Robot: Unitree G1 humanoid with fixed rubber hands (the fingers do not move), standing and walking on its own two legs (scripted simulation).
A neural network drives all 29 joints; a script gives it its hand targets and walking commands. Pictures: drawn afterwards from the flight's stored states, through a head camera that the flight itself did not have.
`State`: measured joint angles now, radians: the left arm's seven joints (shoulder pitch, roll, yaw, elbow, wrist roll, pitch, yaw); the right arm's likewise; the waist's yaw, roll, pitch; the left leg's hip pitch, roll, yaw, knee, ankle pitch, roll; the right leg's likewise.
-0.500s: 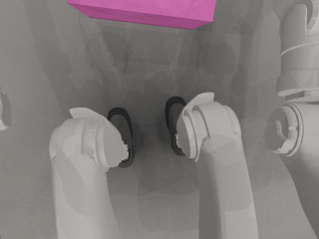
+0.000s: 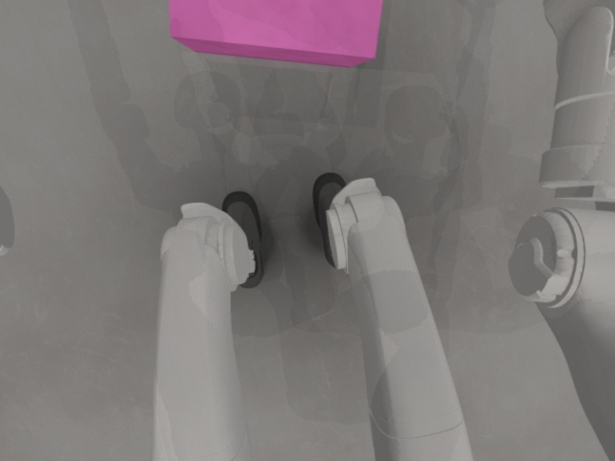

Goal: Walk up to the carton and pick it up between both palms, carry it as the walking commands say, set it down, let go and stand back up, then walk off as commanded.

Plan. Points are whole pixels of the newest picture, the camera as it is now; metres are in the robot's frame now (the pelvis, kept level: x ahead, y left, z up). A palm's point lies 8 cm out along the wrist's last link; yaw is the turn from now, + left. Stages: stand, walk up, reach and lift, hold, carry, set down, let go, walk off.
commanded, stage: set down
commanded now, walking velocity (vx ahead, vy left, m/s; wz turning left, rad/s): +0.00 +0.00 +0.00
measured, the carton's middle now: (277, 2) +0.56 -0.04 -0.45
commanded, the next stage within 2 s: let go in 0.44 s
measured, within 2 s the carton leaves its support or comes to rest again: neither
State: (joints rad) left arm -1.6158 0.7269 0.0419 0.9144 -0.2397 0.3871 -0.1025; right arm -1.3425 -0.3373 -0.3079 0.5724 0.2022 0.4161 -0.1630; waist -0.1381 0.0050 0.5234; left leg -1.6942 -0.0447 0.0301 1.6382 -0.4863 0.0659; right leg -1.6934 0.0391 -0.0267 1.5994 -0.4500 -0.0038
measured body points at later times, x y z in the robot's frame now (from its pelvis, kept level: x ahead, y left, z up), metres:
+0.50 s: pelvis +0.01 +0.00 +0.12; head +0.37 -0.02 +0.37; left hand +0.63 +0.20 +0.01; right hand +0.54 -0.27 -0.01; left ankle +0.11 +0.08 -0.51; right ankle +0.13 -0.11 -0.51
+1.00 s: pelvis +0.05 -0.02 +0.17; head +0.30 -0.02 +0.55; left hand +0.44 +0.21 +0.06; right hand +0.38 -0.27 +0.07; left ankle +0.11 +0.09 -0.51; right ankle +0.13 -0.11 -0.51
